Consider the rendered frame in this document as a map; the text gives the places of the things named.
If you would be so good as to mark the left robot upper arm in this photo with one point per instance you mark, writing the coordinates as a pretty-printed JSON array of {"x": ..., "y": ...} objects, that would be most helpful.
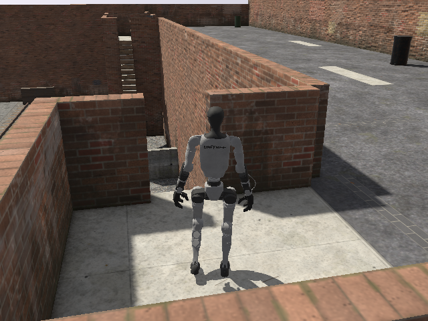
[{"x": 190, "y": 152}]

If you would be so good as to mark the left robot forearm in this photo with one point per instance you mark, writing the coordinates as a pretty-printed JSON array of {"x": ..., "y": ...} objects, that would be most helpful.
[{"x": 183, "y": 175}]

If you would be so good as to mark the right robot shin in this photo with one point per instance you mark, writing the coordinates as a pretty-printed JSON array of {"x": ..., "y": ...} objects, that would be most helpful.
[{"x": 226, "y": 245}]

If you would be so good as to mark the right robot hand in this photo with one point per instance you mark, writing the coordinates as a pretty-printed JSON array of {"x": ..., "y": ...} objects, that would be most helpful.
[{"x": 248, "y": 203}]

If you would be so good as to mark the right robot upper arm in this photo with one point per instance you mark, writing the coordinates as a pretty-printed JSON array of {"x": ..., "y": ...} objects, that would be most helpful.
[{"x": 238, "y": 153}]

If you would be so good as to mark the left robot hand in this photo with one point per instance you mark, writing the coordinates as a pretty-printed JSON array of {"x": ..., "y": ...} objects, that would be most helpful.
[{"x": 177, "y": 199}]

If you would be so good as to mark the right robot forearm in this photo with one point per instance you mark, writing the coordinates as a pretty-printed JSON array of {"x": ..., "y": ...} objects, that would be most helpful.
[{"x": 244, "y": 177}]

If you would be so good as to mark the robot left thigh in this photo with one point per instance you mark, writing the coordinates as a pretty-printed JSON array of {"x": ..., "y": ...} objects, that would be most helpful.
[{"x": 197, "y": 198}]

